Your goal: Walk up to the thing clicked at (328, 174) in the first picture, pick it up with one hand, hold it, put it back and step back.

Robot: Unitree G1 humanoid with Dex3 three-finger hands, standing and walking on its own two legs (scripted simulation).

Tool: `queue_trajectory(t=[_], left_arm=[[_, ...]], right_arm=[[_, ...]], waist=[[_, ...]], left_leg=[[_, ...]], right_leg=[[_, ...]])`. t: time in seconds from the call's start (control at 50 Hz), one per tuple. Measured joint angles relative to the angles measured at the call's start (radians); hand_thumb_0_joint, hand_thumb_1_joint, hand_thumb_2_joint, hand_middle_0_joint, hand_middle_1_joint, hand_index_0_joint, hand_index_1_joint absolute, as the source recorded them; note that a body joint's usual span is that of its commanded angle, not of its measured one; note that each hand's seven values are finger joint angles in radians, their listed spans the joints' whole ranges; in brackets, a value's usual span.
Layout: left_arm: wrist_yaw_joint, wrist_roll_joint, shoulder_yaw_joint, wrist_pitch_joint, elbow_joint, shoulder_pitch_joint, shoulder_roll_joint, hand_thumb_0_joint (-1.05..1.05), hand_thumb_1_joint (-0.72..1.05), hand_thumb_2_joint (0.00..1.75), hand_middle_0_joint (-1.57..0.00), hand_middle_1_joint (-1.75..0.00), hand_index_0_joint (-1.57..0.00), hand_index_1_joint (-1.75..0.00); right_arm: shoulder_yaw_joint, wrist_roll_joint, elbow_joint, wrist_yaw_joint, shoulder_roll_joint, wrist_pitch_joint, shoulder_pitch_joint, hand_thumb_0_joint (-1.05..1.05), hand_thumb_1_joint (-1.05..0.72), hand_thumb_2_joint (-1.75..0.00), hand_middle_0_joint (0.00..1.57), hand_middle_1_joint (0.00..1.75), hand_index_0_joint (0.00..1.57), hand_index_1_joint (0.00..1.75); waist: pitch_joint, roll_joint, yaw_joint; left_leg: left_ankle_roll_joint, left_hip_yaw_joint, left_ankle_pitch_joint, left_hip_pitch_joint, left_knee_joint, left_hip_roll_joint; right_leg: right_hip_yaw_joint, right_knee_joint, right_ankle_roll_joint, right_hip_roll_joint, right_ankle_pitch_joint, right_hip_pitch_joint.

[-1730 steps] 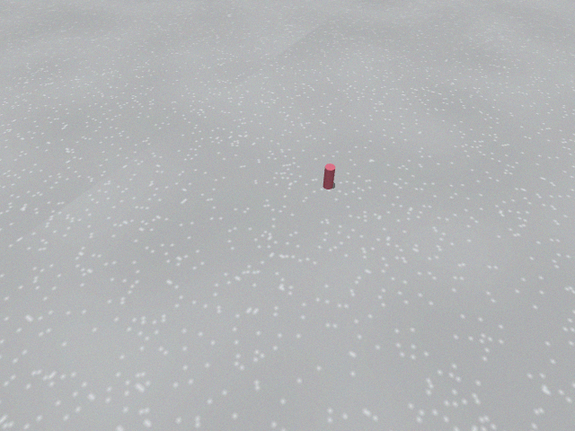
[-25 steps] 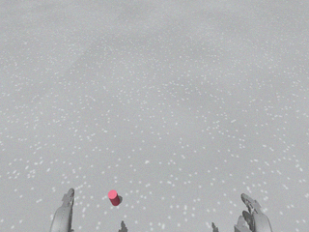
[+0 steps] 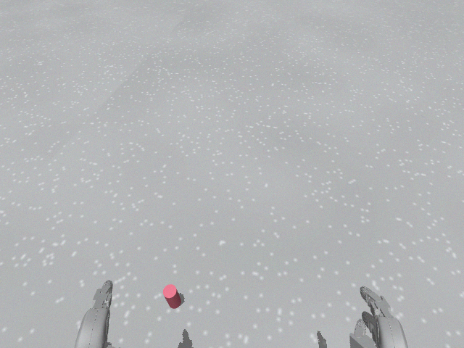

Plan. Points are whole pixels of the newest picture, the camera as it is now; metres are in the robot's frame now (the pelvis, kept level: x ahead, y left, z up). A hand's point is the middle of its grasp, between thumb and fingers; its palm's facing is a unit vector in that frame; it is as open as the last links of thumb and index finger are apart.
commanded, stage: home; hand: left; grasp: from above
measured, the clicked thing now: (172, 296) +0.42 +0.25 -0.66
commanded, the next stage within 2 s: stand in 0.38 s
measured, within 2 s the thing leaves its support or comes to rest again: neither
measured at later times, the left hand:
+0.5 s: hand (130, 333) +0.17 +0.18 -0.05, palm faces +0.11 -0.96 -0.28, open 17.5 cm
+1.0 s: hand out of the picture +0.16 +0.21 -0.09, palm faces -0.01 -0.94 -0.33, open 8.3 cm
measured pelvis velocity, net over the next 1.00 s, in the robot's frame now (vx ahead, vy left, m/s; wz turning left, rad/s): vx -0.01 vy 0.00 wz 0.00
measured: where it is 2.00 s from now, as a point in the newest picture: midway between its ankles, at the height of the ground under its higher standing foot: outside the picture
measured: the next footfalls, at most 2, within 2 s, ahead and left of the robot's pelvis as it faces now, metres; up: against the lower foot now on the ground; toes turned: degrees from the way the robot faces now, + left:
none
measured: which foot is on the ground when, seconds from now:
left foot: down 0.00-1.00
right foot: down 0.00-1.00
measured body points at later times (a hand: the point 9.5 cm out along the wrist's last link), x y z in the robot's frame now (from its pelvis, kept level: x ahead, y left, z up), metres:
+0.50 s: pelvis +0.00 +0.00 +0.00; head +0.02 +0.01 +0.45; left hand +0.16 +0.23 -0.03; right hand +0.16 -0.24 -0.07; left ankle +0.00 +0.13 -0.69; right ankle +0.03 -0.13 -0.69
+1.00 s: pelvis -0.01 +0.00 +0.01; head +0.01 +0.01 +0.46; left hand +0.16 +0.25 -0.07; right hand +0.15 -0.25 -0.09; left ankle +0.00 +0.13 -0.69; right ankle +0.03 -0.13 -0.69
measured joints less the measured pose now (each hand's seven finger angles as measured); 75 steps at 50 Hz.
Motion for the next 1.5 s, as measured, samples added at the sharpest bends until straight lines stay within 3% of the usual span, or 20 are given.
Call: queue_trajectory(t=[0.56,0.68,0.88,0.94,0.98,1.06,1.2,1.5], left_arm=[[-0.002,-0.001,0.001,0.002,-0.006,0.003,-0.001,-0.01,-0.51,0.08,-0.08,-0.08,-0.07,-0.08],[-0.001,-0.001,0.001,0.001,-0.010,0.004,0.000,0.00,-0.28,0.31,-0.15,-0.20,-0.14,-0.20],[-0.001,0.000,-0.001,0.001,-0.010,0.005,-0.001,0.00,0.40,0.77,-0.20,-0.28,-0.19,-0.29],[-0.052,0.063,-0.008,-0.116,0.192,-0.099,0.033,0.00,0.59,0.82,-0.20,-0.29,-0.20,-0.30],[-0.085,0.078,-0.003,-0.164,0.341,-0.164,0.060,0.01,0.68,0.85,-0.21,-0.29,-0.20,-0.30],[-0.116,0.068,0.015,-0.215,0.538,-0.211,0.098,0.01,0.80,0.87,-0.21,-0.30,-0.20,-0.30],[-0.117,0.055,0.031,-0.246,0.762,-0.211,0.122,0.01,0.88,0.89,-0.21,-0.30,-0.20,-0.30],[-0.116,0.037,0.014,-0.255,1.021,-0.261,0.111,0.01,0.90,0.90,-0.21,-0.30,-0.20,-0.30]], right_arm=[[-0.003,-0.001,-0.004,0.003,0.000,0.005,0.003,0.02,-0.90,-0.90,0.20,0.30,0.21,0.30],[-0.003,-0.002,-0.006,0.003,0.001,0.002,0.002,0.02,-0.90,-0.90,0.20,0.30,0.21,0.30],[-0.001,-0.002,-0.003,-0.001,0.000,-0.003,0.004,0.02,-0.90,-0.90,0.20,0.30,0.21,0.30],[-0.007,-0.079,0.099,0.056,-0.022,0.037,-0.050,0.01,-0.90,-0.90,0.20,0.30,0.21,0.30],[-0.007,-0.094,0.175,0.099,-0.043,0.081,-0.082,0.01,-0.90,-0.90,0.20,0.30,0.21,0.30],[-0.035,-0.075,0.256,0.151,-0.074,0.116,-0.088,0.01,-0.90,-0.90,0.21,0.30,0.21,0.30],[-0.072,-0.062,0.358,0.168,-0.114,0.134,-0.066,0.01,-0.90,-0.90,0.20,0.30,0.21,0.30],[-0.043,-0.040,0.524,0.172,-0.091,0.149,-0.101,0.01,-0.90,-0.90,0.20,0.30,0.21,0.30]], waist=[[0.000,-0.003,0.002],[0.003,-0.003,0.003],[0.000,-0.003,0.003],[0.062,-0.026,0.020],[0.084,-0.042,0.029],[0.112,-0.053,0.033],[0.134,-0.041,0.029],[0.162,-0.019,0.037]], left_leg=[[0.004,0.003,-0.005,0.004,0.003,-0.001],[0.005,0.003,-0.002,-0.001,0.003,-0.002],[0.004,0.004,-0.002,-0.004,0.004,-0.002],[0.009,0.015,0.015,0.066,-0.031,-0.017],[0.012,0.022,0.030,0.103,-0.062,-0.027],[0.014,0.028,0.053,0.165,-0.119,-0.035],[0.021,0.031,0.094,0.261,-0.219,-0.041],[0.022,0.024,0.223,0.429,-0.457,-0.050]], right_leg=[[0.004,-0.002,0.005,-0.001,-0.002,0.005],[0.004,-0.002,0.005,-0.002,0.001,0.001],[0.004,0.002,0.004,-0.002,0.001,-0.003],[0.014,-0.008,0.000,-0.016,0.003,0.054],[0.021,-0.021,-0.001,-0.026,0.008,0.083],[0.026,-0.066,0.004,-0.034,0.025,0.139],[0.025,-0.170,0.014,-0.038,0.068,0.238],[0.012,-0.406,0.020,-0.045,0.191,0.411]])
